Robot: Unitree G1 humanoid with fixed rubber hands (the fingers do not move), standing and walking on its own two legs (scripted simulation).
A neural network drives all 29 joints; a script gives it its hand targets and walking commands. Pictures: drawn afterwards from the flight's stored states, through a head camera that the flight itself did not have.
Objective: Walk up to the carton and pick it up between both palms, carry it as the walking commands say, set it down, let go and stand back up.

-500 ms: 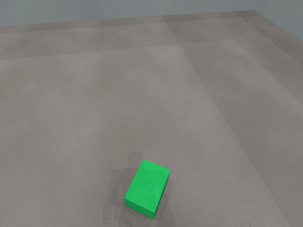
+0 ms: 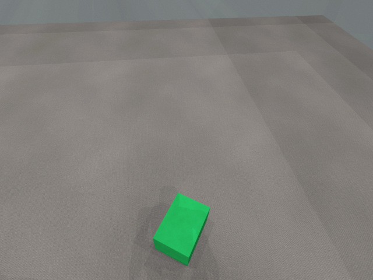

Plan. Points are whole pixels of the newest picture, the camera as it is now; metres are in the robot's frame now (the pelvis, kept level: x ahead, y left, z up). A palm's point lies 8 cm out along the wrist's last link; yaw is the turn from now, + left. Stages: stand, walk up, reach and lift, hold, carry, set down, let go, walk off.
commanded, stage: walk up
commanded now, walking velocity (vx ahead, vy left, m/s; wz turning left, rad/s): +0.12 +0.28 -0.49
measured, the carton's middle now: (182, 228) +0.47 +0.00 -0.70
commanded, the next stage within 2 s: none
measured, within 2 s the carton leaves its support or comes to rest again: neither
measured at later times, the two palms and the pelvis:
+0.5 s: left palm out of the picture +0.08 +0.41 -0.15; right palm out of the picture +0.02 -0.09 -0.13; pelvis +0.03 +0.15 -0.01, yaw -15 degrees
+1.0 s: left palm (64, 253) +0.21 +0.30 -0.13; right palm out of the picture -0.12 -0.06 -0.15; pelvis +0.03 +0.13 +0.00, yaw -23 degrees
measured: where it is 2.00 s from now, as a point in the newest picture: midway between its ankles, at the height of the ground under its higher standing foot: outside the picture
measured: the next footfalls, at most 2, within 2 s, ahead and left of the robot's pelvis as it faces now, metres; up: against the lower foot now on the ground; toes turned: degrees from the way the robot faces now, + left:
left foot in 0.40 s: +0.13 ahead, +0.27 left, +0.00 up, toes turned -8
right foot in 0.90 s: +0.00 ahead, +0.05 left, +0.00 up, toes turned -25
